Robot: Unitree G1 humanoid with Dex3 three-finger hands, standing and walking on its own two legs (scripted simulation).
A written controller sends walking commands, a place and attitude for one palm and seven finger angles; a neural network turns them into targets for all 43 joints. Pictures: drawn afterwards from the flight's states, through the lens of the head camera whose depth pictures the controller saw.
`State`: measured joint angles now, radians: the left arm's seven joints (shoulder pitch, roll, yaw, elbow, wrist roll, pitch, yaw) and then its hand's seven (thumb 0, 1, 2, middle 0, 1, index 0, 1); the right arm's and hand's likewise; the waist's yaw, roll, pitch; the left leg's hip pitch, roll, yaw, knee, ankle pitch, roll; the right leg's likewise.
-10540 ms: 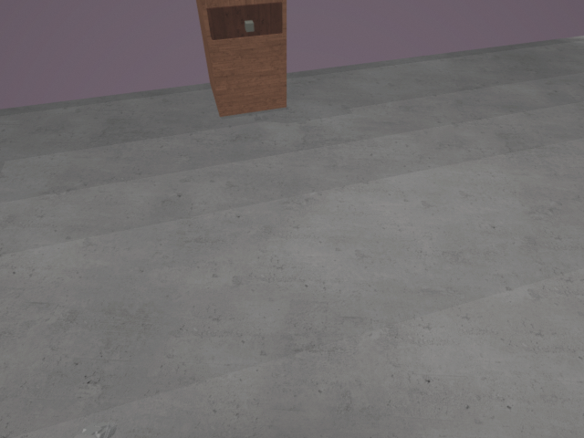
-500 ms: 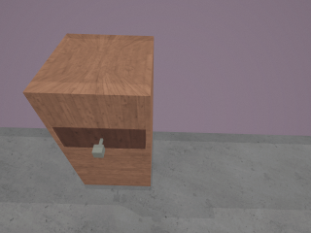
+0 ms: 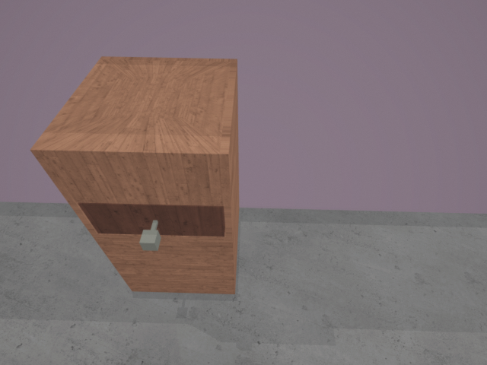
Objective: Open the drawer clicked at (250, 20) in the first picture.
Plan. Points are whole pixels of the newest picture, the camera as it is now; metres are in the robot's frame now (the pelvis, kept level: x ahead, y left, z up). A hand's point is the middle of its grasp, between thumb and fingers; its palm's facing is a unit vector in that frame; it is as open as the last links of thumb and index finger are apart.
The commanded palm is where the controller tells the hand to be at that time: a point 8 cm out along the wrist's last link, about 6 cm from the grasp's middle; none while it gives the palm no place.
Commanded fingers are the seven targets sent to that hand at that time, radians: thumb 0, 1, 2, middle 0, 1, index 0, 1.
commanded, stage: look again from close up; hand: left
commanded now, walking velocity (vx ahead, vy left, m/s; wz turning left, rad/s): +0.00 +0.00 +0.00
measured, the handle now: (152, 233) +0.48 +0.29 -0.23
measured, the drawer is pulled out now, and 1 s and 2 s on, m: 0.00 0.00 0.00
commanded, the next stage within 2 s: shuffle to correct the standing spot in 0.10 s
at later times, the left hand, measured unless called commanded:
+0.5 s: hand out of the picture -0.04 +0.18 -0.17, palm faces +0.10 -0.97 -0.24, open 7.4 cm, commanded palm none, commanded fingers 0.00 0.90 0.90 -0.20 -0.30 -0.20 -0.30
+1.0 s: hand out of the picture -0.02 +0.28 -0.17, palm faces +0.03 -0.97 -0.23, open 7.4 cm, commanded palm none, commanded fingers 0.00 0.90 0.90 -0.20 -0.30 -0.20 -0.30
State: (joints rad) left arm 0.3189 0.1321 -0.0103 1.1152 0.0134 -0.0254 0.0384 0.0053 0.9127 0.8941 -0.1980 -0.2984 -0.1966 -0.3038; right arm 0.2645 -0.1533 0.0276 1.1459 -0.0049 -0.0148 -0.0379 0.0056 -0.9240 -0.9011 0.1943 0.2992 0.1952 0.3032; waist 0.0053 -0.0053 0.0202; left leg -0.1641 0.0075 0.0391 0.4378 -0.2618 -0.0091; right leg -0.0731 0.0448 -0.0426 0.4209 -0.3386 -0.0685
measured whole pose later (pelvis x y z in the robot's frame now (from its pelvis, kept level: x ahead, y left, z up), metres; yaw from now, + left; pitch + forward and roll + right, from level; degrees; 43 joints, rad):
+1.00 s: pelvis -0.05 +0.09 +0.00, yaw +0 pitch +0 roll +2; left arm 0.27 0.21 0.05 1.00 0.03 0.03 0.00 0.01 0.92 0.89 -0.19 -0.30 -0.19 -0.30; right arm 0.24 -0.16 -0.01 0.99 -0.03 0.00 -0.03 -0.01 -0.95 -0.90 0.20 0.30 0.20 0.30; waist 0.00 -0.03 0.01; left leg -0.26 0.01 0.08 0.46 -0.21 0.01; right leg -0.34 -0.02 -0.02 0.85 -0.46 -0.01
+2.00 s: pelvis -0.05 +0.07 +0.00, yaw +0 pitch -2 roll -1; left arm 0.33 0.16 -0.01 1.06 0.02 -0.01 0.04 0.01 0.91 0.89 -0.20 -0.30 -0.20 -0.30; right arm 0.28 -0.16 0.01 1.04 -0.01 0.00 -0.03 0.01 -0.95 -0.90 0.19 0.30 0.19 0.30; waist 0.01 0.00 0.00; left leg -0.23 0.00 0.04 0.53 -0.27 0.03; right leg -0.15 0.05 -0.05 0.49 -0.30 -0.05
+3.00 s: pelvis -0.05 +0.10 +0.00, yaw +0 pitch -1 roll +0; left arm 0.36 0.12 -0.02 1.11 0.02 -0.02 0.04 0.00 0.91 0.89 -0.20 -0.30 -0.20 -0.30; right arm 0.31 -0.13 0.03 1.12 -0.01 -0.02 -0.03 0.00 -0.92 -0.90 0.19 0.30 0.20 0.30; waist 0.00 -0.02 0.01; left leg -0.20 -0.04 0.06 0.43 -0.22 0.06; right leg -0.14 0.00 -0.03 0.43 -0.27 -0.01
